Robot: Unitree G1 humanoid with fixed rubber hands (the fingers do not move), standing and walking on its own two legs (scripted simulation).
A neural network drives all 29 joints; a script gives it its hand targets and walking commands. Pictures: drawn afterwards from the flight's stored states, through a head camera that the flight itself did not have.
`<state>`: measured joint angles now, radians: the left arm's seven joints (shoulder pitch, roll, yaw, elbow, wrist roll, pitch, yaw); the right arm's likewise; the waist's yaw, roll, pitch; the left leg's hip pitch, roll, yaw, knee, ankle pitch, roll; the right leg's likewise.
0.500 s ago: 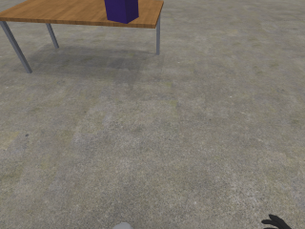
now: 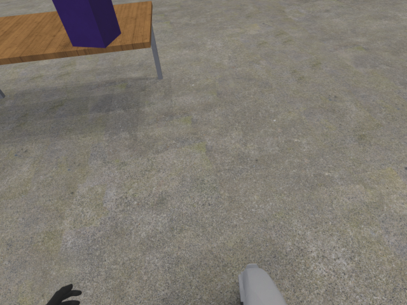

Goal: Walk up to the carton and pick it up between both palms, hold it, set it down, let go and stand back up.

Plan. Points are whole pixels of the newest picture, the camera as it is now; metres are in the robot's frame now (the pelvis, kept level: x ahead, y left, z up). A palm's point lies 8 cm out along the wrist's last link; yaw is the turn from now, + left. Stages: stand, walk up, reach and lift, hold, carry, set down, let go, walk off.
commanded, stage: walk up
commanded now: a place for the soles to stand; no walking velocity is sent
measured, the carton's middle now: (89, 17) +1.56 +0.56 +0.01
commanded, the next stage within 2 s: none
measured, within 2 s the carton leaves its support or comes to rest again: neither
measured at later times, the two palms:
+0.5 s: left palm (40, 250) +0.29 +0.39 -0.09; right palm (289, 187) +0.40 -0.23 -0.09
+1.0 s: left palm (63, 152) +0.60 +0.43 -0.07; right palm (262, 158) +0.55 -0.20 -0.14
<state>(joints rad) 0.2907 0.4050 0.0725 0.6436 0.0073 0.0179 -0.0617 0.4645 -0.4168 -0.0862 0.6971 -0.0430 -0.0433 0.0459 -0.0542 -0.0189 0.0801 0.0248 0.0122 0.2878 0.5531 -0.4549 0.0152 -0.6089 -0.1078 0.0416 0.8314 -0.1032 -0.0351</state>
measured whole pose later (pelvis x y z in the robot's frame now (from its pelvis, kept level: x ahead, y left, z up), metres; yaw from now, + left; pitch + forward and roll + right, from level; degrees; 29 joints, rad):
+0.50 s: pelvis +0.25 +0.07 -0.03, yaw +7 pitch -5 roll -2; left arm 0.38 0.44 0.03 0.60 0.04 -0.07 0.03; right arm 0.29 -0.45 -0.11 0.57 -0.01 0.03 0.12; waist 0.01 0.06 0.10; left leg -0.57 0.14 0.02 0.86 -0.31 0.03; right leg -0.20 -0.22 -0.16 0.86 -0.55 0.04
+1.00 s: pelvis +0.48 +0.11 -0.04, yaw +2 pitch -6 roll +0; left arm 0.31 0.43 0.04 0.56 0.01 -0.05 0.00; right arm 0.40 -0.44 -0.08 0.65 -0.02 0.02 0.05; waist -0.02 0.07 0.10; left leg -0.27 0.10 0.05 1.15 -0.64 0.01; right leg -0.52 -0.05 -0.12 0.93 -0.30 -0.06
